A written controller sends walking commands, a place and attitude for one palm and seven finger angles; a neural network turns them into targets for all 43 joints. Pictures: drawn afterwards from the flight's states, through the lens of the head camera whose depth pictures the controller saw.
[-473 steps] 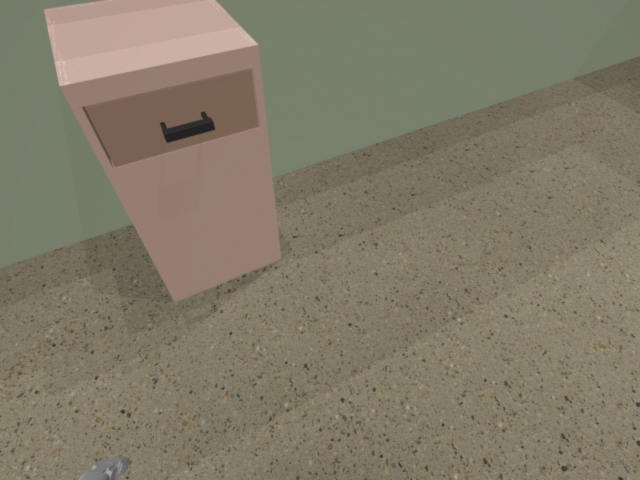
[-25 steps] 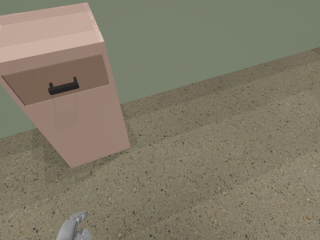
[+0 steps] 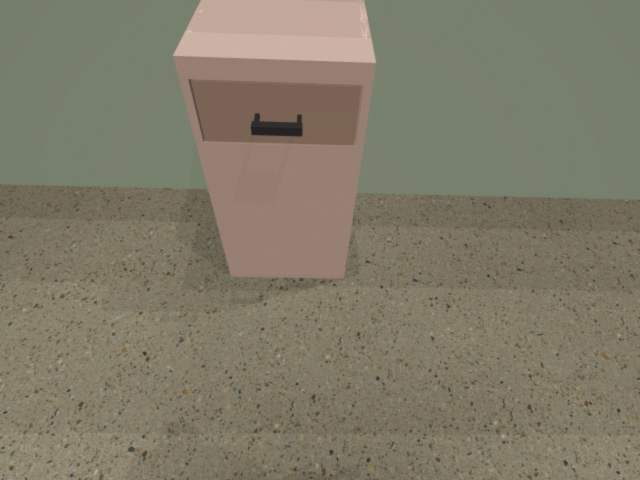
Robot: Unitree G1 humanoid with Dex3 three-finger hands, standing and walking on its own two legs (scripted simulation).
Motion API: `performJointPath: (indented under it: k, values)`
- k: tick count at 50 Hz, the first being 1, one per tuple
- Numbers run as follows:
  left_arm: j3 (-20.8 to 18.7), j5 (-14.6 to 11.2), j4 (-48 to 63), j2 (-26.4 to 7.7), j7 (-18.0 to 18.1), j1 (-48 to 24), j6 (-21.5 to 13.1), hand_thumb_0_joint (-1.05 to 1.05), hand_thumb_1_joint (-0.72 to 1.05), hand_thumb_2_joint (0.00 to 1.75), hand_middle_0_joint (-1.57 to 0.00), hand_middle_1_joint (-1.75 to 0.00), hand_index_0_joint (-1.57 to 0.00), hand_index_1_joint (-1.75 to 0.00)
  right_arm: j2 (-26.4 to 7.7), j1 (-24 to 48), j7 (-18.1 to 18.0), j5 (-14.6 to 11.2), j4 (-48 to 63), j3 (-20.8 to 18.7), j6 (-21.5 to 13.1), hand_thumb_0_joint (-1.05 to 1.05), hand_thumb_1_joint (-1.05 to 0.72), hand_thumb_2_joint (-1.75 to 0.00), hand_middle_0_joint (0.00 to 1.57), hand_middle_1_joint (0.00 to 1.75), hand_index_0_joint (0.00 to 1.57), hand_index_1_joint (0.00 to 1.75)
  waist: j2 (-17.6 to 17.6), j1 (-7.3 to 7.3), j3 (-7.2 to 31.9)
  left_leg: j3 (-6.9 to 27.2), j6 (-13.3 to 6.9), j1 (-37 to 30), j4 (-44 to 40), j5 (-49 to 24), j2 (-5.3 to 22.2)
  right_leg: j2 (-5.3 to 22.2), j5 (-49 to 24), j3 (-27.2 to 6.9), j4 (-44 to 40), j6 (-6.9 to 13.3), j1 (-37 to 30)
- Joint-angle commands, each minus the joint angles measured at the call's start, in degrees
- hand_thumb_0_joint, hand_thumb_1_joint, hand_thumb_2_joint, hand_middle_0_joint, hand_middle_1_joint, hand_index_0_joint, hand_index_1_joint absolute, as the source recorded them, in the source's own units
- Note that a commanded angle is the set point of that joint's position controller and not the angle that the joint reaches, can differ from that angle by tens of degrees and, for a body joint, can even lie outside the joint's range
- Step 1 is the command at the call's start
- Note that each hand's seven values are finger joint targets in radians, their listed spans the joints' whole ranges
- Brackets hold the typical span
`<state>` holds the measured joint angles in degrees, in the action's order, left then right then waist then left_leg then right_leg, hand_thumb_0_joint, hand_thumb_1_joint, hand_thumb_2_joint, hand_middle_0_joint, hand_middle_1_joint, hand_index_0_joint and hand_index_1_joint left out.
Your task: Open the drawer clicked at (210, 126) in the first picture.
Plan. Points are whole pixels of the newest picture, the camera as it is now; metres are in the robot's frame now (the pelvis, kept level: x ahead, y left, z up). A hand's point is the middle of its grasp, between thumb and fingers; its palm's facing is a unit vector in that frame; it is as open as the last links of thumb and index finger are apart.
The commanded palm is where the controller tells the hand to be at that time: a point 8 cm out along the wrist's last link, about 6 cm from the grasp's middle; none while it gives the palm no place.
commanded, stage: take the last steps up to it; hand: left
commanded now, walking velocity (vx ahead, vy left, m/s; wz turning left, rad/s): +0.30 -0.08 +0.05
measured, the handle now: (277, 123) +0.84 +0.17 -0.06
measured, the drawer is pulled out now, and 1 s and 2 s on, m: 0.00 0.00 0.00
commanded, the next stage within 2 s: come to a stop and stand still in 1.20 s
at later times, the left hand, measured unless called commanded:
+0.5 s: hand out of the picture +0.09 +0.19 -0.16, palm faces -0.01 -0.99 -0.16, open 7.4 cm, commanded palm none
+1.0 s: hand (282, 440) +0.20 +0.07 -0.15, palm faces +0.09 -0.97 -0.22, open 7.2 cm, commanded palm none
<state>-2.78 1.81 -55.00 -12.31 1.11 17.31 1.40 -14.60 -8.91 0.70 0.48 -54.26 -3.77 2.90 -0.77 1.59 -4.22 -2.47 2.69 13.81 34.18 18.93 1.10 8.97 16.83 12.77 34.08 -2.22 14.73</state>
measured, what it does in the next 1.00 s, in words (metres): walks ahead: right foot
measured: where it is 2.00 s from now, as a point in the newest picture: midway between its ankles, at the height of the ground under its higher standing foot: (355, 450)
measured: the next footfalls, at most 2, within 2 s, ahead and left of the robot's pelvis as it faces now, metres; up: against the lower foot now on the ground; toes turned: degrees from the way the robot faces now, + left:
right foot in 0.68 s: +0.22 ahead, -0.19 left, +0.00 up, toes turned -8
left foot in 1.22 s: +0.35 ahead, +0.03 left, +0.00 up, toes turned +10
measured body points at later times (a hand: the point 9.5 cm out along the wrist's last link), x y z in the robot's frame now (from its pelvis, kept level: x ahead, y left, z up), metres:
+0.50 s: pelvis +0.05 +0.00 +0.02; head +0.04 +0.02 +0.47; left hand +0.09 +0.24 -0.14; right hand -0.03 -0.23 -0.13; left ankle -0.01 +0.11 -0.73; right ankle +0.11 -0.15 -0.66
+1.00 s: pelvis +0.19 -0.11 +0.02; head +0.18 -0.13 +0.47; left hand +0.19 +0.12 -0.13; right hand +0.26 -0.35 -0.14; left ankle +0.25 +0.03 -0.67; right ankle +0.18 -0.18 -0.73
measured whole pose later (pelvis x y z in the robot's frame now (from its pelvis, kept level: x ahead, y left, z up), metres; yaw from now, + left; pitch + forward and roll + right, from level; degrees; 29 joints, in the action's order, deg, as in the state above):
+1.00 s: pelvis +0.19 -0.11 +0.02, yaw +2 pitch -2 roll -1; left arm -2.4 1.5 -63.5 -8.6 1.1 17.7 -3.8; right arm -10.8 -12.7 0.5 1.8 -58.8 -4.5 -0.3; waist 2.7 -0.6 0.8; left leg -3.9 1.2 29.9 54.1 13.4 6.8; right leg -1.7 12.4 10.8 19.5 4.4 6.0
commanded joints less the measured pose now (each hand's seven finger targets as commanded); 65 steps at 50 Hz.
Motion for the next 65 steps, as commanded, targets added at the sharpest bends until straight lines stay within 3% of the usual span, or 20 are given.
performJointPath:
  k: [1, 2, 3, 6, 10, 23, 29, 32, 33, 34, 35, 37, 42, 49, 56, 59, 60, 61, 62, 65]
  values:
    - [-0.38, -1.18, 5.15, -4.08, 0.54, -1.61, -0.06, 0.0, 0.9, 0.9, -0.2, -0.3, -0.2, -0.3, -12.95, -8.37, -1.12, 0.55, 1.23, -2.12, -2.15, 0.0, -0.9, -0.9, 0.2, 0.3, 0.2, 0.3, 16.98, -4.53, 9.1, 22.13, -11.73, -13.91, -15.94, -34.38, 21.27, -2.62, 19.35, -7.06, 18.34, -1.61, 14.54]
    - [-0.54, -0.95, 4.94, -4.85, 0.45, -2.66, 0.13, 0.0, 0.9, 0.9, -0.2, -0.3, -0.2, -0.3, -11.9, -7.59, -1.19, 0.91, 1.11, -1.58, -1.98, 0.0, -0.9, -0.9, 0.2, 0.3, 0.2, 0.3, 11.56, -4.38, 7.44, 19.35, -13.46, -10.13, -16.42, -23.51, 21.95, -1.87, 17.98, -9.29, 22.64, -0.61, 12.96]
    - [-0.57, -0.55, 3.38, -4.38, 0.41, -3.57, 0.38, 0.0, 0.9, 0.9, -0.2, -0.3, -0.2, -0.3, -9.5, -6.46, -1.92, 1.15, 0.52, -0.92, -2.73, 0.0, -0.9, -0.9, 0.2, 0.3, 0.2, 0.3, 16.17, -4.56, 5.85, 19.85, -12.25, -8.0, -19.86, -13.67, 18.32, -2.29, 15.53, -11.17, 24.08, -0.91, 14.84]
    - [-0.49, -0.04, -0.24, -4.62, -1.16, -2.0, -0.23, 0.0, 0.9, 0.9, -0.2, -0.3, -0.2, -0.3, -5.56, -4.24, -2.29, 0.98, 0.42, 0.46, -3.57, 0.0, -0.9, -0.9, 0.2, 0.3, 0.2, 0.3, 10.91, -2.84, -1.8, 16.71, -10.17, -5.4, -23.96, 0.1, 13.94, -2.76, 4.99, -11.69, 28.26, -0.32, 17.96]
    - [-0.18, -0.07, -2.83, -4.29, -1.63, -0.04, -0.85, 0.0, 0.9, 0.9, -0.2, -0.3, -0.2, -0.3, -4.46, -9.22, -2.53, 0.39, -1.78, 0.4, -4.99, 0.0, -0.9, -0.9, 0.2, 0.3, 0.2, 0.3, 8.02, -2.91, -0.51, 13.28, -8.63, -11.18, -24.57, -5.91, 12.81, -3.33, -0.72, -11.82, 28.4, -1.28, 20.3]
    - [-0.79, -0.38, 0.13, -1.85, -3.09, -10.99, -0.69, 0.0, 0.9, 0.9, -0.2, -0.3, -0.2, -0.3, -3.34, -18.76, -3.29, 1.23, -6.34, -0.21, -6.25, 0.0, -0.9, -0.9, 0.2, 0.3, 0.2, 0.3, 7.71, -5.04, -5.44, 13.42, -12.89, -11.82, -26.31, -7.32, 17.18, -1.03, -3.52, -11.82, 18.33, -1.16, 25.03]
    - [-0.64, -0.86, 0.72, -0.22, -3.38, -13.6, -2.17, 0.0, 0.9, 0.9, -0.2, -0.3, -0.2, -0.3, -3.81, -19.27, -2.81, 1.8, -8.05, -0.53, -5.91, 0.0, -0.9, -0.9, 0.2, 0.3, 0.2, 0.3, 10.29, -4.99, -3.71, 9.45, -11.25, -7.11, -21.56, -12.81, 15.88, -3.89, -2.04, -7.44, 3.89, 0.34, 12.23]
    - [-1.51, -0.77, -4.02, -3.08, -2.94, -1.17, -3.69, 0.0, 0.9, 0.9, -0.2, -0.3, -0.2, -0.3, -3.39, -19.11, -2.38, 1.41, -9.02, -0.44, -5.72, 0.0, -0.9, -0.9, 0.2, 0.3, 0.2, 0.3, 3.78, 0.59, 3.76, 3.51, -7.0, -2.63, -5.93, -18.09, 10.58, -7.32, -6.67, -5.01, -7.68, 1.82, -8.94]
    - [-2.37, -0.42, -6.52, -6.94, -2.33, 6.82, -4.52, 0.0, 0.9, 0.9, -0.2, -0.3, -0.2, -0.3, -1.22, -19.85, -1.84, 0.81, -8.83, -0.1, -6.04, 0.0, -0.9, -0.9, 0.2, 0.3, 0.2, 0.3, -3.41, 3.99, 9.0, -0.14, -4.89, 7.29, 6.36, -12.01, 7.66, 0.27, -3.08, -13.4, -10.03, 4.34, -23.24]
    - [-3.86, -0.58, -8.38, -13.14, -1.46, 14.01, -4.88, 0.0, 0.9, 0.9, -0.2, -0.3, -0.2, -0.3, 2.82, -20.09, -1.62, 0.34, -6.97, 1.01, -6.24, 0.0, -0.9, -0.9, 0.2, 0.3, 0.2, 0.3, -18.31, 5.49, 14.25, -3.65, -2.93, 19.73, 23.53, 13.85, 0.36, 14.8, -4.32, -33.68, -15.09, 9.19, -32.31]
    - [-3.51, -1.4, -8.34, -13.86, -0.93, 14.61, -4.52, 0.0, 0.9, 0.9, -0.2, -0.3, -0.2, -0.3, 0.46, -15.63, -1.71, 0.18, -5.22, 0.61, -5.69, 0.0, -0.9, -0.9, 0.2, 0.3, 0.2, 0.3, -12.59, 6.14, 12.2, 1.86, -4.12, 21.54, 32.6, 16.46, 1.61, 17.17, -3.16, -37.67, -19.56, 11.28, -25.66]
    - [-2.81, -1.36, -6.11, -8.82, -0.59, 3.32, -4.32, 0.0, 0.9, 0.9, -0.2, -0.3, -0.2, -0.3, 1.52, -13.84, -1.29, 0.31, -5.69, -0.19, -5.27, 0.0, -0.9, -0.9, 0.2, 0.3, 0.2, 0.3, -8.11, 2.25, 5.51, 3.23, -4.82, 21.66, 37.7, 6.86, 5.73, 13.82, 13.95, -33.17, -23.54, 10.9, -13.0]
    - [-0.05, -0.69, -5.56, -1.06, -0.05, -1.71, -5.41, 0.0, 0.9, 0.9, -0.2, -0.3, -0.2, -0.3, 4.67, -16.48, -0.56, 1.28, -7.45, -0.29, -3.19, 0.0, -0.9, -0.9, 0.2, 0.3, 0.2, 0.3, -4.57, -3.64, -1.11, 1.23, -2.57, 14.85, 30.08, -3.53, 6.56, 6.64, 1.08, -15.77, -26.52, 8.66, 1.59]
    - [-0.2, -0.57, -6.98, -2.29, 0.06, 3.25, -6.49, 0.0, 0.9, 0.9, -0.2, -0.3, -0.2, -0.3, 3.41, -5.63, 0.37, 1.21, -3.06, -0.26, -3.4, 0.0, -0.9, -0.9, 0.2, 0.3, 0.2, 0.3, -3.45, -1.77, -2.83, 0.15, -1.15, 19.18, 16.56, -6.88, 7.08, 7.5, -4.48, -15.48, -27.2, 11.86, -4.5]
    - [-0.08, -0.37, -9.79, -2.89, 0.06, 9.22, -6.09, 0.0, 0.9, 0.9, -0.2, -0.3, -0.2, -0.3, 4.08, 2.46, 0.29, 0.9, -1.0, 0.91, -4.89, 0.0, -0.9, -0.9, 0.2, 0.3, 0.2, 0.3, -2.92, 0.68, -2.06, -3.09, -2.79, 13.57, 3.38, -3.53, 4.03, 7.89, -22.63, -14.26, -20.23, 11.8, -11.37]
    - [-0.05, -0.97, -10.15, -2.67, 0.04, 8.31, -5.61, 0.0, 0.9, 0.9, -0.2, -0.3, -0.2, -0.3, 2.87, -5.26, -0.56, 1.1, -4.04, 0.96, -5.84, 0.0, -0.9, -0.9, 0.2, 0.3, 0.2, 0.3, -0.84, -3.1, 2.65, -5.72, -3.86, -2.39, -7.03, -9.82, 0.7, 3.81, -31.78, -9.3, -7.43, 8.74, -8.76]
    - [0.28, -1.26, -9.8, -1.38, -0.14, 8.86, -5.55, 0.0, 0.9, 0.9, -0.2, -0.3, -0.2, -0.3, 0.15, -10.86, -1.11, 1.26, -5.78, 0.38, -6.37, 0.0, -0.9, -0.9, 0.2, 0.3, 0.2, 0.3, 3.21, -5.05, 7.33, -1.1, -5.79, -14.44, -8.78, -18.06, 4.65, 0.75, -29.16, -7.17, 2.92, 6.26, -2.46]
    - [0.93, -1.68, -8.78, 1.25, -0.37, 10.05, -5.66, 0.0, 0.9, 0.9, -0.2, -0.3, -0.2, -0.3, -5.03, -16.55, -1.85, 1.49, -6.93, -0.73, -6.66, 0.0, -0.9, -0.9, 0.2, 0.3, 0.2, 0.3, 12.84, -6.54, 12.92, 13.89, -11.73, -26.95, -8.48, -31.5, 17.14, -5.1, -9.02, -3.32, 15.77, 3.29, 10.31]
    - [1.33, -1.36, -7.32, 1.1, -0.42, 6.73, -5.7, 0.0, 0.9, 0.9, -0.2, -0.3, -0.2, -0.3, -6.6, -19.3, -2.23, 0.61, -7.77, -0.83, -5.9, 0.0, -0.9, -0.9, 0.2, 0.3, 0.2, 0.3, 13.55, -7.05, 11.87, 19.73, -16.64, -25.76, -13.11, -36.99, 23.5, -7.32, 17.08, -5.54, 26.73, 3.2, 15.61]
    - [0.37, -0.71, -7.48, 1.76, -0.6, 3.43, -4.34, 0.0, 0.9, 0.9, -0.2, -0.3, -0.2, -0.3, -1.91, -10.35, -2.69, 0.46, -6.32, 0.43, -5.9, 0.0, -0.9, -0.9, 0.2, 0.3, 0.2, 0.3, 7.31, -3.92, 2.57, 14.1, -15.41, -11.02, -18.41, -24.63, 20.34, -2.65, 12.22, -10.67, 30.04, 2.91, 17.34]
